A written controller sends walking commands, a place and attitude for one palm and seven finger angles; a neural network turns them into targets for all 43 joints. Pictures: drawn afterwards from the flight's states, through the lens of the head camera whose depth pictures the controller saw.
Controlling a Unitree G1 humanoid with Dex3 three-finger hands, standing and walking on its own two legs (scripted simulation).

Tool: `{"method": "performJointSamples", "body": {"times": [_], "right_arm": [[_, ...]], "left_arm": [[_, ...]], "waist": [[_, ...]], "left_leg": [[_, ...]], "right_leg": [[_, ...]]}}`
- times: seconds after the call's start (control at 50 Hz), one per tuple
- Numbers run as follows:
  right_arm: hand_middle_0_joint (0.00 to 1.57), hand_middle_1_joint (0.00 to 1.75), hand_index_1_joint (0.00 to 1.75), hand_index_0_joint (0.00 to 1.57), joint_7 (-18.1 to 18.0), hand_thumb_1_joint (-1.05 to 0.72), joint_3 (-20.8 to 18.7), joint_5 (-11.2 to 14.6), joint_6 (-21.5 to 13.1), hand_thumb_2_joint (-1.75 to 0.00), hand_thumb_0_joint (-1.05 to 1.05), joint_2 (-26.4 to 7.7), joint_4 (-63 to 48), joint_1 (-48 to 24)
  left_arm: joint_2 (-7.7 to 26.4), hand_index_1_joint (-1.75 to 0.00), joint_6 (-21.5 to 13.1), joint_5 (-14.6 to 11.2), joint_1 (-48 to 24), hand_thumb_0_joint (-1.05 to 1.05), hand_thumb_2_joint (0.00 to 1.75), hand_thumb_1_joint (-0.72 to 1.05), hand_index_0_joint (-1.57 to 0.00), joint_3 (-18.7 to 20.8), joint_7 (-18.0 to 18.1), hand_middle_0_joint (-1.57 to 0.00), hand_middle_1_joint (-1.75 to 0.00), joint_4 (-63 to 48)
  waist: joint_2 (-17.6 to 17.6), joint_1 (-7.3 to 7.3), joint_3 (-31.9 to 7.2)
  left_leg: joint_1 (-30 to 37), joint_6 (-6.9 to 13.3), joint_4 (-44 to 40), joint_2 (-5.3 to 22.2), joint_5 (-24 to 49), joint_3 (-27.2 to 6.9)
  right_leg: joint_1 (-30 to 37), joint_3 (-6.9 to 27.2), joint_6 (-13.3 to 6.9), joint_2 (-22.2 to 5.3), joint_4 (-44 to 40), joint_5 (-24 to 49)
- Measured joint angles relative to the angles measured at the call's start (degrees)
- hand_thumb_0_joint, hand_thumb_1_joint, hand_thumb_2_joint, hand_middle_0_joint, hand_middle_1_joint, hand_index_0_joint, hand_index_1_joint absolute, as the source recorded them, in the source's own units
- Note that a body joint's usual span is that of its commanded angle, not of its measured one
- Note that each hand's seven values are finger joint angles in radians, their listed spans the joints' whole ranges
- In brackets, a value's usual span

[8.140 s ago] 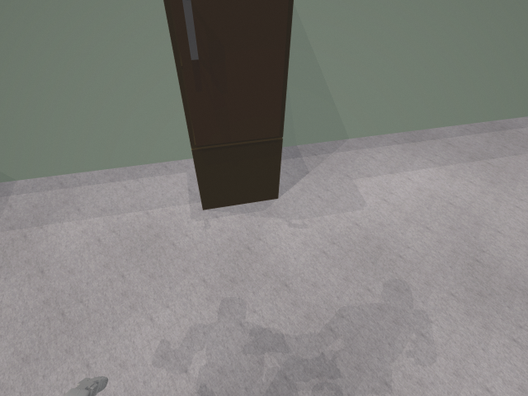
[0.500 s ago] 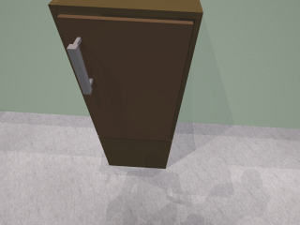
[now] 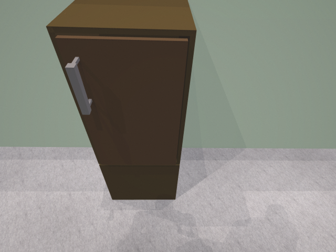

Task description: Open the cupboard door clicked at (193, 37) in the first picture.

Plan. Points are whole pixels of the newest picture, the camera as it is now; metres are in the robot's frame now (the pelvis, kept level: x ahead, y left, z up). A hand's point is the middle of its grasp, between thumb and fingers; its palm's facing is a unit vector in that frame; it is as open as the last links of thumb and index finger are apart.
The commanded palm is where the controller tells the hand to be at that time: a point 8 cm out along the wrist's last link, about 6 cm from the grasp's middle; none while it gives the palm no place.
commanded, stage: come to a stop and stand still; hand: left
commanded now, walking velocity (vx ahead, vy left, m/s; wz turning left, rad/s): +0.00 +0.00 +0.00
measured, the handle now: (81, 86) +0.53 +0.29 +0.12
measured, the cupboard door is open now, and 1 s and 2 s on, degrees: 0 0 0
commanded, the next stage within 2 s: look again from close up in 0.12 s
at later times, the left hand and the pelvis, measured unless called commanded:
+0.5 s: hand out of the picture +0.02 +0.18 -0.17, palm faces +0.01 -0.98 -0.17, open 7.4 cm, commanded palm none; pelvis +0.03 +0.02 +0.00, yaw -1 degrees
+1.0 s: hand out of the picture +0.05 +0.20 -0.17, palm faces +0.05 -0.97 -0.24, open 7.4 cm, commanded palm none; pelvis +0.03 +0.01 +0.00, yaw +0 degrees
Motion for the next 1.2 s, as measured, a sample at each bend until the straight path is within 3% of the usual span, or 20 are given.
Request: {"method": "performJointSamples", "body": {"times": [0.26,0.56,0.88,1.04,1.08,1.14,1.2], "right_arm": [[0.20,0.30,0.30,0.20,-0.3,-0.90,1.2,0.2,-0.9,-0.90,0.01,1.6,4.7,3.4],[0.20,0.30,0.30,0.20,-1.2,-0.92,0.8,0.5,-1.9,-0.90,0.02,1.3,5.9,-1.4],[0.20,0.30,0.30,0.20,-1.4,-0.92,0.6,0.6,-1.9,-0.90,0.01,0.6,5.4,-3.3],[0.20,0.30,0.30,0.20,-1.1,-0.91,-1.0,0.2,0.8,-0.90,0.01,-0.5,1.0,-4.7],[0.20,0.30,0.30,0.20,-0.8,-0.91,-1.6,0.3,1.4,-0.90,0.01,-1.5,-0.8,-5.5],[0.20,0.30,0.30,0.20,-0.2,-0.91,-2.1,0.4,1.3,-0.90,0.01,-2.0,-3.8,-6.3],[0.20,0.30,0.30,0.20,0.4,-0.91,-1.8,0.2,0.6,-0.90,0.01,-1.6,-5.2,-5.7]], "left_arm": [[0.5,-0.30,0.0,-0.4,0.2,0.01,0.90,0.90,-0.20,0.1,-0.5,-0.20,-0.30,3.1],[-1.7,-0.30,-0.3,-0.2,0.0,0.01,0.90,0.90,-0.20,-0.1,-0.2,-0.20,-0.29,6.0],[-1.0,-0.30,-0.1,-0.1,-0.9,0.01,0.90,0.90,-0.20,0.4,0.0,-0.20,-0.30,6.1],[0.0,-0.30,1.2,0.0,-3.6,0.01,0.90,0.90,-0.20,2.2,0.5,-0.20,-0.30,1.3],[-0.1,-0.30,0.3,0.3,-3.6,0.00,0.90,0.90,-0.20,2.1,1.3,-0.20,-0.30,0.0],[0.5,-0.30,-0.3,0.4,-2.2,0.00,0.90,0.90,-0.20,1.9,1.5,-0.20,-0.30,-2.2],[1.8,-0.30,0.5,0.1,-1.5,0.01,0.90,0.90,-0.20,2.0,1.4,-0.20,-0.30,-2.9]], "waist": [[-0.8,-0.19,1.0],[-0.6,0.89,0.7],[-0.9,1.02,0.7],[0.4,1.04,3.7],[1.4,1.22,5.0],[1.2,0.46,5.7],[0.0,-0.05,4.6]], "left_leg": [[-0.3,0.6,-2.1,-0.4,0.5,0.5],[1.9,1.3,-2.8,-1.4,-1.0,1.4],[3.0,1.1,-3.8,-1.7,-1.4,1.4],[-2.6,0.8,3.3,-2.5,-1.8,0.5],[-4.5,-0.1,7.9,-2.5,-6.8,0.1],[-4.9,0.8,8.3,-3.2,-7.9,0.7],[-3.4,2.8,6.2,-3.7,-0.5,1.1]], "right_leg": [[-0.2,0.6,0.7,-0.4,-2.7,1.0],[1.7,1.4,1.6,-1.4,-3.2,-0.4],[2.7,1.4,1.6,-1.7,-3.7,-1.0],[-2.0,-0.2,1.4,-2.8,3.4,-3.3],[-2.2,-0.4,1.6,-2.7,4.2,-3.3],[-2.5,-0.3,2.3,-3.6,5.9,-3.4],[-1.8,-1.1,3.3,-4.6,8.2,-4.7]]}}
